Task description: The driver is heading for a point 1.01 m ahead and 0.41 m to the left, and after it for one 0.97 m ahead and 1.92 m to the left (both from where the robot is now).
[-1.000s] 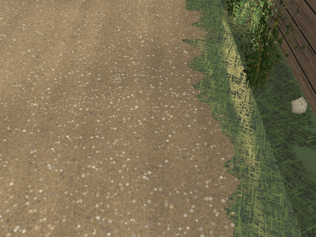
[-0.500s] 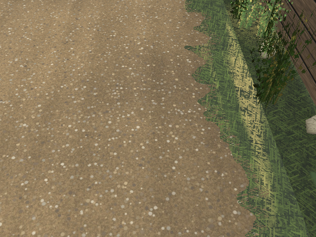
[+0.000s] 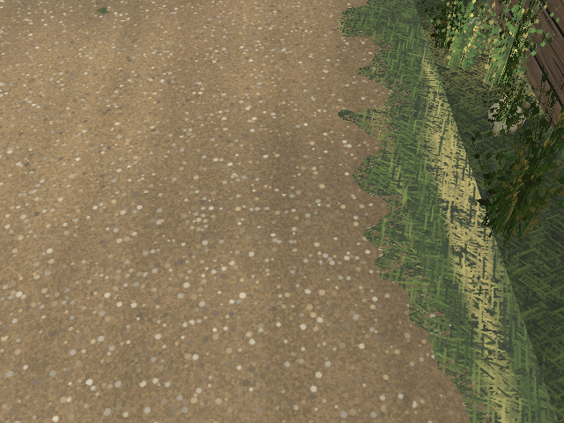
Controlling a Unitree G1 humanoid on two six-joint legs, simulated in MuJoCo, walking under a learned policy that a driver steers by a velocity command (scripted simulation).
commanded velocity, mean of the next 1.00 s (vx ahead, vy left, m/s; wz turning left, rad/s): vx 0.08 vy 0.00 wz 0.42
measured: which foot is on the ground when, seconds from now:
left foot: up 0.00-0.26, down 0.28-0.84, up 0.86-1.00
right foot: down 0.00-0.28, up 0.30-0.82, down 0.84-1.00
